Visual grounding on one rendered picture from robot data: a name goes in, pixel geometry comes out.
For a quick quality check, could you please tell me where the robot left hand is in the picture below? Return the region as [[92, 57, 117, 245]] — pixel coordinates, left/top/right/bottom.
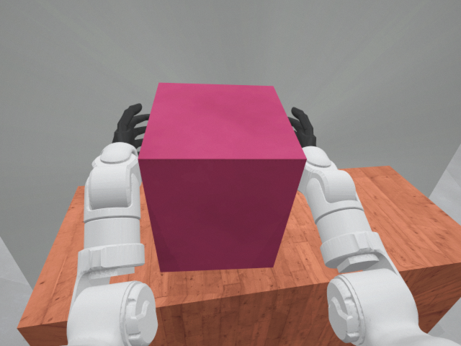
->
[[112, 103, 150, 155]]

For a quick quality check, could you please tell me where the robot right hand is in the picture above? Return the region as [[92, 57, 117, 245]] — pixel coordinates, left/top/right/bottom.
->
[[288, 107, 316, 148]]

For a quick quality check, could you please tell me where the pedestal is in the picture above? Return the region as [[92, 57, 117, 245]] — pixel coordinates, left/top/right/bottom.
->
[[17, 166, 461, 346]]

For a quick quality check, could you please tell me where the right robot forearm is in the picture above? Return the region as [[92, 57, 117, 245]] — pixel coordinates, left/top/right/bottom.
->
[[297, 146, 419, 323]]

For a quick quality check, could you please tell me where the right robot upper arm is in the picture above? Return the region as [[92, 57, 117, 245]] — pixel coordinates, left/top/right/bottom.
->
[[327, 268, 461, 346]]

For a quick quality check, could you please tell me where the left robot forearm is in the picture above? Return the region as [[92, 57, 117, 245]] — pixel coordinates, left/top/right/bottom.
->
[[67, 142, 145, 340]]

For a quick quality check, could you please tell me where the carton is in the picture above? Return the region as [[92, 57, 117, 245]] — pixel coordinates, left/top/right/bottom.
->
[[138, 83, 307, 272]]

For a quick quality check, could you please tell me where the left robot upper arm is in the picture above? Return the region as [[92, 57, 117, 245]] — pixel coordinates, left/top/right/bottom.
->
[[63, 280, 158, 346]]

